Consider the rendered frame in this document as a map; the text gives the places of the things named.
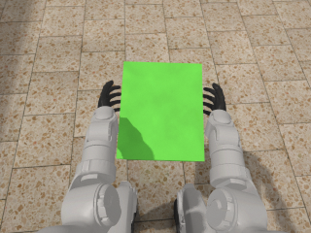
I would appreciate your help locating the carton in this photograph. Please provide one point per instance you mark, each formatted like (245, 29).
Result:
(161, 112)

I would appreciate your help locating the robot right forearm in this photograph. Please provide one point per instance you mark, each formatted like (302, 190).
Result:
(225, 150)

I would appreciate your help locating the right robot upper arm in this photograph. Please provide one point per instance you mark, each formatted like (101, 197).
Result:
(230, 210)

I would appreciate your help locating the robot left forearm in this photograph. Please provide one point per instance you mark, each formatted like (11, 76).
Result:
(98, 158)

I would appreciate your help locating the right robot hand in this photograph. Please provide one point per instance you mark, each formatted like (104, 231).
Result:
(218, 100)

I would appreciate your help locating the left robot thigh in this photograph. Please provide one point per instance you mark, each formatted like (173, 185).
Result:
(128, 202)

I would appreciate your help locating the robot left shin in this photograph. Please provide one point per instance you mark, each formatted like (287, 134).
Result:
(127, 183)

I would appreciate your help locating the left robot hand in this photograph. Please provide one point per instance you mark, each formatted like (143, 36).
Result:
(105, 96)

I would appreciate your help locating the left robot upper arm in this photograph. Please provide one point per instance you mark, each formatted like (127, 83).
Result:
(93, 208)

